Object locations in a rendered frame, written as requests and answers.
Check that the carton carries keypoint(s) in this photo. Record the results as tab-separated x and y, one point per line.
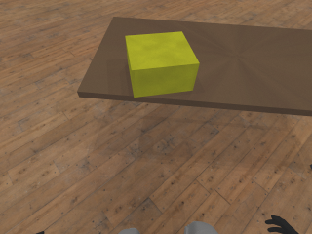
161	63

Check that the right robot thigh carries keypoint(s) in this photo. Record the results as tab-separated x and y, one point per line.
199	227

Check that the table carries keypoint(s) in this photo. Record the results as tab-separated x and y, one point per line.
242	67

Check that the right robot hand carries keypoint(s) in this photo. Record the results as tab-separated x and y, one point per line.
284	228

